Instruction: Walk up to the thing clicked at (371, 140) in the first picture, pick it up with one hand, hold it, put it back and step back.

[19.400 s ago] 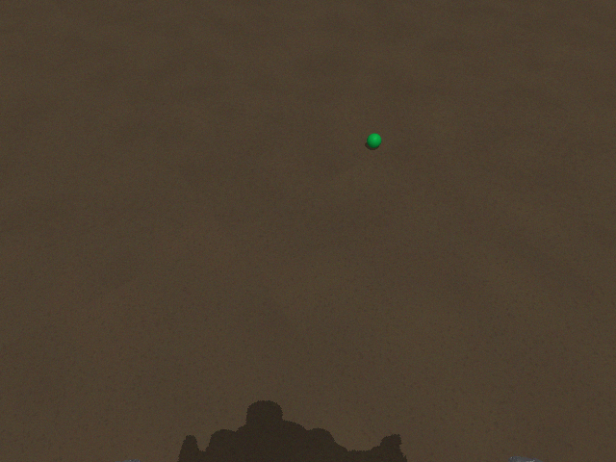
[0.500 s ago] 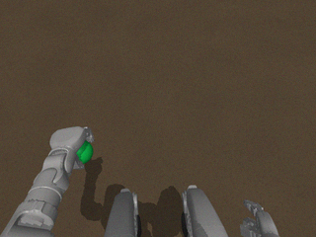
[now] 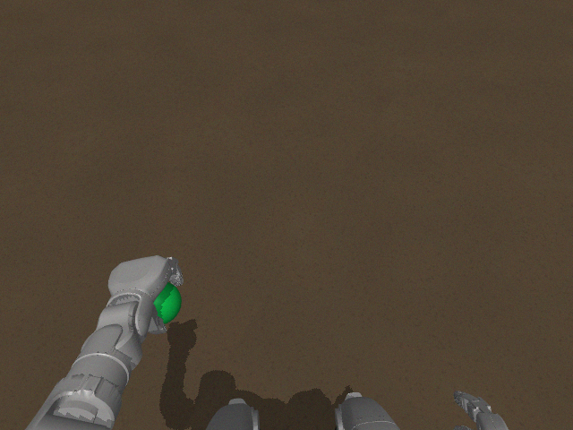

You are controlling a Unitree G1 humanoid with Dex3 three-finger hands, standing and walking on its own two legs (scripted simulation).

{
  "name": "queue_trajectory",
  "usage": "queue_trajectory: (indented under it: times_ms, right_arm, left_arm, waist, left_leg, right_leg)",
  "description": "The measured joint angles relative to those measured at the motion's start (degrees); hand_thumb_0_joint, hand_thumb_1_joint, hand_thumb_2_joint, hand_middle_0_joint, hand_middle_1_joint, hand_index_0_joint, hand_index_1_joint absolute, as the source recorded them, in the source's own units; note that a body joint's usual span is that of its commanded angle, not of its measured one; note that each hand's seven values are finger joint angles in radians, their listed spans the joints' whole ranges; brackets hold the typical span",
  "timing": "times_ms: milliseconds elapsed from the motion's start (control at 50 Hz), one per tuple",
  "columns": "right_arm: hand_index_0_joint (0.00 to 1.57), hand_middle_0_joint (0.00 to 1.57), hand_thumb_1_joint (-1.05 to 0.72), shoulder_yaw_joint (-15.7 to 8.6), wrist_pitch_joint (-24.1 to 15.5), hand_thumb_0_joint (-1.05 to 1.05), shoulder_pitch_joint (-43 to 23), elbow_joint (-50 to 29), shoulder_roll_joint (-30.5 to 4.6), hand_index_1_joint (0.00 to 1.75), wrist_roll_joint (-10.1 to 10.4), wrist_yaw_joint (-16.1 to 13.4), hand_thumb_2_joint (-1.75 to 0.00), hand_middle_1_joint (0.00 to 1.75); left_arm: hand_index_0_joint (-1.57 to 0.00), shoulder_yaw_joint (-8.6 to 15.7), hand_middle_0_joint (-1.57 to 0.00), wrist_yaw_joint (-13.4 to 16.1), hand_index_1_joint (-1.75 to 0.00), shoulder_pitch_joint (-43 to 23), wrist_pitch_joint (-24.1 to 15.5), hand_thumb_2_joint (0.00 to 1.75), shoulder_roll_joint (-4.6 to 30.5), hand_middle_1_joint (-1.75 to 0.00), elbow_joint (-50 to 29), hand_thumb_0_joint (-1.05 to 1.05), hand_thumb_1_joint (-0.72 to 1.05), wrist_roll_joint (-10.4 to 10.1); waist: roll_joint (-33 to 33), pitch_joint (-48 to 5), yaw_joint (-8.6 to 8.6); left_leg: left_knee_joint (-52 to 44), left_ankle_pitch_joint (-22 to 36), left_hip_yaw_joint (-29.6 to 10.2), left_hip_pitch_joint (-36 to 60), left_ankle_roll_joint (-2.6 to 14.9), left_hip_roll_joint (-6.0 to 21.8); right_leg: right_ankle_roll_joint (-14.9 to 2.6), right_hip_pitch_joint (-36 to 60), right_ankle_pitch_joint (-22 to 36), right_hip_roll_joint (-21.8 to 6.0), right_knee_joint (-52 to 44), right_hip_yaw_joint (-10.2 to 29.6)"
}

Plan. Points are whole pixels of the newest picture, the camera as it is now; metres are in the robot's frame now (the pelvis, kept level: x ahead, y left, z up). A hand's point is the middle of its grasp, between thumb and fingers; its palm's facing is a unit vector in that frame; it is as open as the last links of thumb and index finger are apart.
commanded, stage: lift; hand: left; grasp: from above
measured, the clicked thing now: (158, 302) +0.33 +0.23 -0.11
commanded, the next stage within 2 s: hold in 0.02 s
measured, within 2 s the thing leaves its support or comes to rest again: neither
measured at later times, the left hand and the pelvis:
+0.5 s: hand (146, 285) +0.33 +0.22 -0.03, palm faces -0.45 -0.06 -0.89, open 9.5 cm; pelvis +0.02 +0.00 +0.03, yaw -1 degrees
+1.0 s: hand (145, 291) +0.31 +0.21 -0.01, palm faces -0.45 -0.06 -0.89, open 9.5 cm; pelvis +0.01 +0.00 +0.04, yaw -1 degrees
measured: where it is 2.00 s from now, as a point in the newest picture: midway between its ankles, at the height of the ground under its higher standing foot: outside the picture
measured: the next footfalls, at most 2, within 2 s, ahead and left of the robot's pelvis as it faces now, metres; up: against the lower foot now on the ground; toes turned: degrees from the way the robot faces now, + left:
none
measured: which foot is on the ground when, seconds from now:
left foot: down 0.00-1.00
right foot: down 0.00-1.00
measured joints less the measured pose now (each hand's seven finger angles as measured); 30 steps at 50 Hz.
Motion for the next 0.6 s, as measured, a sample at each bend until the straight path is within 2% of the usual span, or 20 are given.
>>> queue_trajectory:
  times_ms: [220,460,600]
  right_arm:
    - [0.20,0.20,-0.90,-0.3,0.4,0.01,-0.8,0.0,0.1,0.30,0.2,0.4,-0.90,0.30]
    - [0.20,0.20,-0.90,-0.8,1.7,0.01,-1.3,-1.0,-0.4,0.30,0.4,0.8,-0.90,0.30]
    - [0.20,0.20,-0.90,-0.8,2.6,0.01,-1.4,-2.1,-0.5,0.30,0.7,0.9,-0.90,0.30]
  left_arm:
    - [-0.76,-0.7,-0.70,-0.9,-0.60,0.9,-0.3,0.49,-0.6,-0.63,-0.7,-0.02,0.01,0.4]
    - [-0.77,-1.0,-0.71,-3.8,-0.59,1.8,-0.7,0.48,-0.5,-0.62,-3.0,-0.02,0.01,1.1]
    - [-0.77,-1.2,-0.71,-5.5,-0.59,2.7,-0.8,0.48,-0.2,-0.62,-5.1,-0.02,0.01,0.9]
  waist:
    - [0.0,0.7,0.86]
    - [0.0,1.1,1.67]
    - [0.3,1.6,2.03]
  left_leg:
    - [-7.0,1.8,0.8,7.5,0.09,-0.3]
    - [-11.6,3.1,1.4,13.0,0.06,-0.5]
    - [-13.5,4.0,1.6,15.1,0.01,-0.5]
  right_leg:
    - [0.13,7.2,1.8,-0.3,-6.7,0.4]
    - [0.10,12.3,3.1,-0.4,-11.0,0.8]
    - [0.02,14.1,3.8,-0.3,-12.5,0.9]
